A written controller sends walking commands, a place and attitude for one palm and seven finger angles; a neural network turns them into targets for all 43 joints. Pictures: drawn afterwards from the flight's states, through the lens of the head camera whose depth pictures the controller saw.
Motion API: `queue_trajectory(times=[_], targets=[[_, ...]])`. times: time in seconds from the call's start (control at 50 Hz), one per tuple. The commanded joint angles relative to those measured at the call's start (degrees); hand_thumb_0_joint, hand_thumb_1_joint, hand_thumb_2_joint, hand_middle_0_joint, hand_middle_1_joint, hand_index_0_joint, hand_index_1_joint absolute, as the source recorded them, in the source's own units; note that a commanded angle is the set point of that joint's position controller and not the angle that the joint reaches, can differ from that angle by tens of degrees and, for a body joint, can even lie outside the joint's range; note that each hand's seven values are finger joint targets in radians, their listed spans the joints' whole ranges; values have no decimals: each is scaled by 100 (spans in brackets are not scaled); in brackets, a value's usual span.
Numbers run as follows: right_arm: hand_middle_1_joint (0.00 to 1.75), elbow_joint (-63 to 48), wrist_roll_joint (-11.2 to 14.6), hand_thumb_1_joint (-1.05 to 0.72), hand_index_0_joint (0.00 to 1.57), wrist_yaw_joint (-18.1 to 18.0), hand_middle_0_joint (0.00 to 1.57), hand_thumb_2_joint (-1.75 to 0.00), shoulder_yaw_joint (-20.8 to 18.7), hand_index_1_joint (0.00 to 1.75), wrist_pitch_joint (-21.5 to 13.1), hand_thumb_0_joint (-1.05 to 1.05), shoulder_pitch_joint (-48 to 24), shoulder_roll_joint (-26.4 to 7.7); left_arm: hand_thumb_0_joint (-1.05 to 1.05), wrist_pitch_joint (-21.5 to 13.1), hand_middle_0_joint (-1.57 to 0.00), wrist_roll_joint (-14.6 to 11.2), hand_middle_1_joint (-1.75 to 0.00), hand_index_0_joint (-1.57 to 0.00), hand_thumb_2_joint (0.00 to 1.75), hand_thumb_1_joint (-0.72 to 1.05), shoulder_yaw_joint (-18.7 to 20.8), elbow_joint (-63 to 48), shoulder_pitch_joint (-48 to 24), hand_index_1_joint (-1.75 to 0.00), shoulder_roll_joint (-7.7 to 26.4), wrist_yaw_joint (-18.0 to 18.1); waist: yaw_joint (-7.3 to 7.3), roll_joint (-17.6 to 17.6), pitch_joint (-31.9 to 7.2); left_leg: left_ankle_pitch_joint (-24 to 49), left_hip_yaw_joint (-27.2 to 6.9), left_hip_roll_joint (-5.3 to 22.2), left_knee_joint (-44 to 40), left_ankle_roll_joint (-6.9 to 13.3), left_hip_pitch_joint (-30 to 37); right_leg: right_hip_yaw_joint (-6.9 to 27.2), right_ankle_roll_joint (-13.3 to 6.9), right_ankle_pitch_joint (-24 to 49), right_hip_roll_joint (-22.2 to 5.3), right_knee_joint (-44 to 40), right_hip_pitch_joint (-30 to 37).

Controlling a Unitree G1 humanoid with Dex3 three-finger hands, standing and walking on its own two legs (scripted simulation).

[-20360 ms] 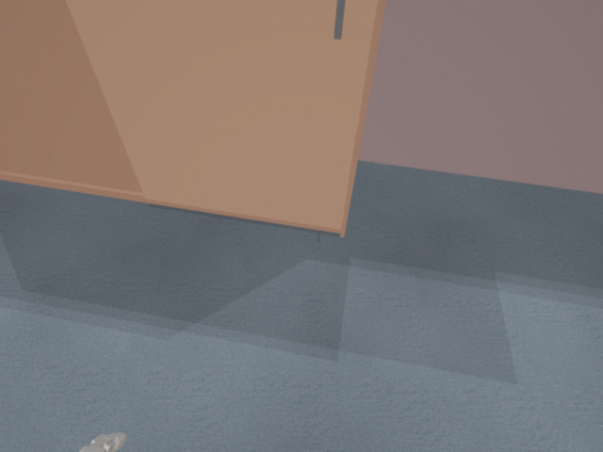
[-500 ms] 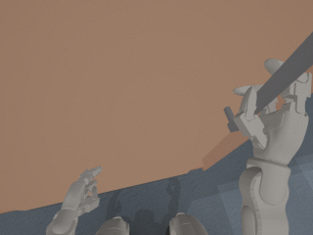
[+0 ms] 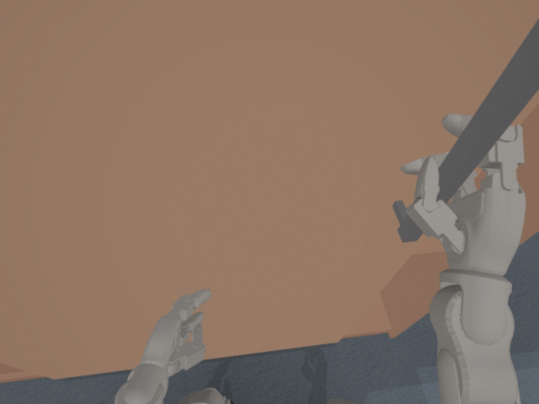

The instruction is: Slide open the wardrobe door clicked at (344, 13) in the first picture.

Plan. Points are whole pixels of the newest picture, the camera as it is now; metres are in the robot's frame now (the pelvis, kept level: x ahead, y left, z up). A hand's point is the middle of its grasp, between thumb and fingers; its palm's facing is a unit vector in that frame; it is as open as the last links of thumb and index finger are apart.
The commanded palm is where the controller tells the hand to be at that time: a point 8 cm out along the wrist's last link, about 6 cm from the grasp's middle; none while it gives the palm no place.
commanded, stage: step sideways, sliding the door along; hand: right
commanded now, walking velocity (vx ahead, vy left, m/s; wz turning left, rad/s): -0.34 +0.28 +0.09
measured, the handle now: (458, 139) +0.31 -0.18 +0.26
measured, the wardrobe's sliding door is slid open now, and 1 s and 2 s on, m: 0.20 0.31 0.47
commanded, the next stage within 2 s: none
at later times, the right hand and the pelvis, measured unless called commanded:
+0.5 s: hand (364, 212) +0.26 -0.09 +0.22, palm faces +0.05 +1.00 +0.07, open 6.6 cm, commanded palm +0.24 -0.08 +0.19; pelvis -0.10 +0.03 +0.03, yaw +6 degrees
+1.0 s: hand (303, 214) +0.26 -0.04 +0.22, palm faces +0.27 +0.96 +0.00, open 6.9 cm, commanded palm +0.23 -0.01 +0.20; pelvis -0.13 +0.13 +0.01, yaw +3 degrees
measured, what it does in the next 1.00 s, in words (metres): steps to the left: right foot, then left foot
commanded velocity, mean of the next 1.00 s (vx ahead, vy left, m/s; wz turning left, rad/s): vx -0.04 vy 0.30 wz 0.01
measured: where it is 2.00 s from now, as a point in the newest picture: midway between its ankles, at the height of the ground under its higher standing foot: outside the picture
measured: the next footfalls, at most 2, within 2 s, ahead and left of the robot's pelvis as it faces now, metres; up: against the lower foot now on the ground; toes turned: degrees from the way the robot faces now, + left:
right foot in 0.22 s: -0.02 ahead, -0.09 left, +0.00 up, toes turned -4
left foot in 0.74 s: -0.14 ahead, +0.23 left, +0.00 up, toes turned +9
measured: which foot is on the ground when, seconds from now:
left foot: down 0.00-0.22, up 0.24-0.72, down 0.74-0.94, up 0.96-1.00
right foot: down 0.00-0.00, up 0.02-0.20, down 0.22-0.76, up 0.78-0.94, down 0.96-1.00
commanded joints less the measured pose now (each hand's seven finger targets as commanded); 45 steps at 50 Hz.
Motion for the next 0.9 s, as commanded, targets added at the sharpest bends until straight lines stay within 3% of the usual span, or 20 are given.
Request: queue_trajectory(times=[0.0,0.06,0.12,0.16,0.18,0.2,0.22,0.24,0.26,0.3,0.38,0.5,0.64,0.68,0.72,0.74,0.76,0.78,0.84,0.88], targets=[[140,-1937,-30,-90,45,535,45,-90,1280,140,-959,0,-1156,-272,0,-237,-20,-82,-30,-20,90,90,604,-723,-816,-30,653,177,311,2277,-2591,5998,-2822,1880,-1419,393,1197,795,-461,-1931,1575,2456,-1045],[140,-2555,-42,-90,45,481,45,-90,1369,140,-1235,0,-1880,7,0,-84,-20,-62,-30,-20,90,90,450,-437,-750,-30,425,53,661,1396,-2997,5524,-2133,1779,-941,981,2188,1049,-341,-1386,1395,2011,-1351],[140,-2222,-103,-90,45,470,45,-90,1409,140,-1357,0,-2152,-1,0,185,-20,-66,-30,-20,90,90,530,-453,-839,-30,519,83,716,1405,-3087,5327,-1606,1476,-772,911,1946,544,-360,-662,1462,255,-689],[140,-1945,-73,-90,45,566,45,-90,1460,140,-1388,0,-2403,-2,0,307,-20,-68,-30,-20,90,90,620,-517,-655,-30,672,101,814,1034,-3267,4005,-1213,1071,-461,611,1046,200,-396,943,1230,-1198,573],[140,-1906,-20,-90,45,635,45,-90,1570,140,-1390,0,-2638,22,0,338,-20,-72,-30,-20,90,90,711,-639,-634,-30,831,111,866,496,-3187,2608,-982,754,118,368,-36,675,-609,2291,466,-1657,1541],[140,-1851,48,-90,45,734,45,-90,1677,140,-1342,0,-2848,151,0,300,-20,-79,-30,-20,90,90,864,-893,-720,-30,1176,94,767,-1044,-2921,-548,-629,129,1447,-32,-1379,2437,-1382,4808,-1346,-1956,1912],[140,-1281,-76,-90,45,700,45,-90,1614,140,-1250,0,-2886,53,0,352,-20,-108,-30,-20,90,90,924,-948,-802,-30,1219,55,697,-662,-2840,-1891,-1010,117,2758,65,-1550,2936,-1836,5218,-1975,-1915,1701],[140,-1593,-72,-90,45,711,45,-90,1335,140,-1233,0,-3489,20,0,344,-20,25,-30,-20,90,90,830,-855,-775,-30,1062,61,834,-476,-2741,-1884,-1375,43,3526,-1,-1808,3174,-1752,4916,-1933,-1895,1342],[140,-1363,-72,-90,45,690,45,-90,1278,140,-1175,0,-3594,44,0,340,-20,10,-30,-20,90,90,828,-756,-772,-30,1118,69,828,-226,-2439,-1625,-1451,55,3986,-41,-2069,2579,-1702,4886,-1762,-1680,1343],[140,-826,-33,-90,45,661,45,-90,1395,140,-901,0,-3445,232,0,387,-20,-33,-30,-20,90,90,887,-587,-624,-30,1252,20,763,-262,-2403,-1239,-1103,17,4742,-176,-2553,1501,-1357,5026,-1196,-1391,1754],[140,-452,43,-90,45,674,45,-90,1455,140,-512,0,-3887,361,0,559,-20,-73,-30,-20,90,90,867,-508,-573,-30,1197,78,732,-837,-2415,-952,-633,6,4722,-378,-2392,849,-925,4554,-664,-1553,1660],[140,158,158,-90,45,632,45,-90,1374,140,-291,0,-4463,352,0,483,-20,-124,-30,-20,90,90,815,-368,-480,-30,1055,232,828,-1627,-2475,-981,-223,-39,2867,-425,-1432,772,-925,3663,-580,-1972,1704],[140,738,217,-90,45,517,45,-90,1178,140,-444,0,-5034,114,0,356,-20,-121,-30,-20,90,90,755,-344,-453,-30,1083,268,883,-1738,-2617,-1106,-192,-144,55,-216,109,951,-1127,3283,-785,-1519,1260],[140,893,206,-90,45,497,45,-90,988,140,-514,0,-5216,-107,0,376,-20,-200,-30,-20,90,90,721,-331,-579,-30,1076,265,744,-1333,-2784,-261,-226,-38,-1093,-170,996,963,-1022,2877,-561,-1083,743],[140,986,108,-90,45,436,45,-90,798,140,-538,0,-5351,-568,0,412,-20,-312,-30,-20,90,90,622,-254,-533,-30,876,309,754,314,-2906,1550,-989,923,-1810,164,1555,543,-705,1338,243,76,-80],[140,1019,129,-90,45,368,45,-90,633,140,-588,0,-5507,-810,0,446,-20,-302,-30,-20,90,90,588,-301,-741,-30,730,368,699,1230,-2797,3080,-1572,1693,-1534,503,1732,363,-563,-491,663,857,-1108],[140,1170,220,-90,45,338,45,-90,432,140,-562,0,-5226,-947,0,468,-20,-303,-30,-20,90,90,689,-265,-772,-30,882,452,464,2232,-2693,4523,-2160,1805,-1263,833,2191,491,-495,-1139,1206,2012,-1865],[140,1060,243,-90,45,341,45,-90,547,140,-591,0,-5276,-786,0,483,-20,-260,-30,-20,90,90,714,-195,-777,-30,956,509,464,2477,-2615,5397,-2147,1841,-934,996,2577,685,-487,-1373,1271,2511,-2290],[140,997,200,-90,45,277,45,-90,682,140,-782,0,-5401,-379,0,632,-20,-190,-30,-20,90,90,569,-75,-756,-30,799,567,537,1490,-2619,5399,-1246,1526,-270,962,3050,291,-479,-769,1130,495,-1993],[140,877,171,-90,45,347,45,-90,759,140,-901,0,-5340,-358,0,673,-20,-129,-30,-20,90,90,693,-96,-610,-30,896,620,674,1049,-2924,4748,-730,1111,386,568,1978,-198,-458,1297,1090,-1349,-80]])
